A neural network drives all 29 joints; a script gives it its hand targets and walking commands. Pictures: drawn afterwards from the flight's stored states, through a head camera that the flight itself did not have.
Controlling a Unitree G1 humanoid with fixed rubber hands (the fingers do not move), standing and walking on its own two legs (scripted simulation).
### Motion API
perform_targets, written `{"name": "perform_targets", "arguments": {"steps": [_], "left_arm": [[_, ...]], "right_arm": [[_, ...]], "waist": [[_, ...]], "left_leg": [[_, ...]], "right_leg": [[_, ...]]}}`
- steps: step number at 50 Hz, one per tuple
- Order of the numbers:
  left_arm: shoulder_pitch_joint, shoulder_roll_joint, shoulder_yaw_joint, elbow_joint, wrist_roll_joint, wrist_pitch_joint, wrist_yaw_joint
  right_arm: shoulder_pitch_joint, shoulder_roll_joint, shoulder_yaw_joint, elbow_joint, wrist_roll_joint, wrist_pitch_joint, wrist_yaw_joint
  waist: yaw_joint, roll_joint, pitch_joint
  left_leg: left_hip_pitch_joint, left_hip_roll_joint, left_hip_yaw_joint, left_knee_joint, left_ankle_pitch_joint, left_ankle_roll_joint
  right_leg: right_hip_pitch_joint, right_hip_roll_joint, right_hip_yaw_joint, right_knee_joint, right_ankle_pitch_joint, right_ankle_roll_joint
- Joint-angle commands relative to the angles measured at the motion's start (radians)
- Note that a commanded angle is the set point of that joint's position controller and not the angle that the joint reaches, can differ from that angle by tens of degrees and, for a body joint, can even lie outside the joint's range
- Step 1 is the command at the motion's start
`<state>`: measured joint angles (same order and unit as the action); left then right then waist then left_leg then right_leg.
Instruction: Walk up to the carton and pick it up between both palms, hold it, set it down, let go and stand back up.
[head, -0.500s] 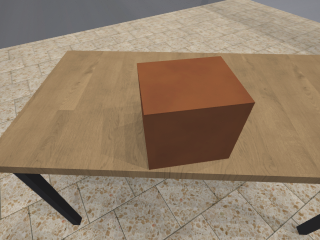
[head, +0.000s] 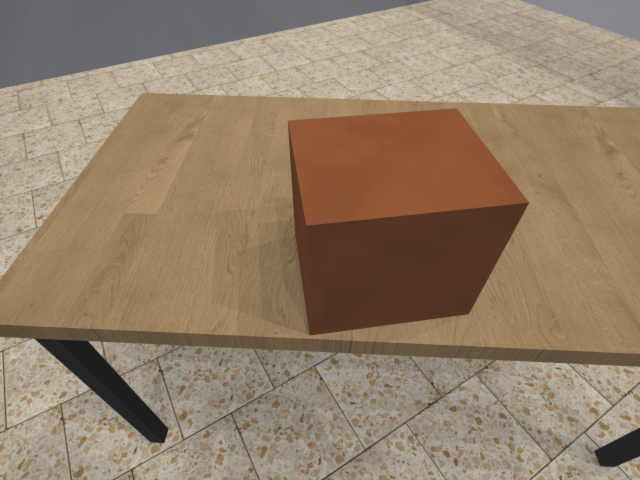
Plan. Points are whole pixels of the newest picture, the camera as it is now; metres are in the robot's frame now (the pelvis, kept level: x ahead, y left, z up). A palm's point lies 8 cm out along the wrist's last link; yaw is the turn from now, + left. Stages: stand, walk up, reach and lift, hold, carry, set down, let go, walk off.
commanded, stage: stand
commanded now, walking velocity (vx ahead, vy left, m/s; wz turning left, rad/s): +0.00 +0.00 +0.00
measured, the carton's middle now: (382, 222) +0.44 -0.07 +0.08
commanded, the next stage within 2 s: none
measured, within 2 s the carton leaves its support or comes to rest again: neither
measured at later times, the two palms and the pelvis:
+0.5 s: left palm out of the picture +0.04 +0.26 -0.13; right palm out of the picture +0.05 -0.26 -0.11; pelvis +0.01 +0.00 +0.00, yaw +0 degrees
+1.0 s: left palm out of the picture +0.03 +0.25 -0.13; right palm out of the picture +0.04 -0.26 -0.11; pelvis +0.02 -0.01 +0.00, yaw +1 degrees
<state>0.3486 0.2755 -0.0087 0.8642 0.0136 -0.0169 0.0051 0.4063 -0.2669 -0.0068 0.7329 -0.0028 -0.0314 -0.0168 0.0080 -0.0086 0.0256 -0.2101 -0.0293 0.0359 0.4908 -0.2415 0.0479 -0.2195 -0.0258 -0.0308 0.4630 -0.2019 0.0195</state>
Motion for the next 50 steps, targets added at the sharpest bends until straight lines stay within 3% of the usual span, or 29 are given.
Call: {"name": "perform_targets", "arguments": {"steps": [1, 18, 50], "left_arm": [[0.032, 0.104, 0.023, -0.039, -0.002, -0.011, 0.004], [0.026, 0.105, 0.016, -0.007, -0.004, -0.008, 0.013], [0.038, 0.085, 0.009, 0.06, -0.01, -0.004, 0.023]], "right_arm": [[0.045, -0.123, -0.034, -0.046, -0.001, -0.012, -0.005], [0.043, -0.113, -0.026, -0.013, 0.0, -0.009, -0.01], [0.041, -0.086, -0.021, 0.07, 0.001, -0.003, -0.018]], "waist": [[-0.001, 0.022, 0.056], [-0.001, 0.02, 0.038], [-0.003, 0.009, 0.048]], "left_leg": [[-0.085, 0.132, -0.171, -0.152, -0.032, -0.009], [-0.048, 0.131, -0.167, -0.15, 0.056, -0.013], [-0.029, 0.128, -0.159, -0.16, 0.073, -0.017]], "right_leg": [[0.01, -0.075, 0.114, -0.074, -0.034, -0.022], [0.023, -0.085, 0.107, -0.079, 0.018, -0.026], [0.027, -0.093, 0.094, -0.106, 0.033, -0.031]]}}
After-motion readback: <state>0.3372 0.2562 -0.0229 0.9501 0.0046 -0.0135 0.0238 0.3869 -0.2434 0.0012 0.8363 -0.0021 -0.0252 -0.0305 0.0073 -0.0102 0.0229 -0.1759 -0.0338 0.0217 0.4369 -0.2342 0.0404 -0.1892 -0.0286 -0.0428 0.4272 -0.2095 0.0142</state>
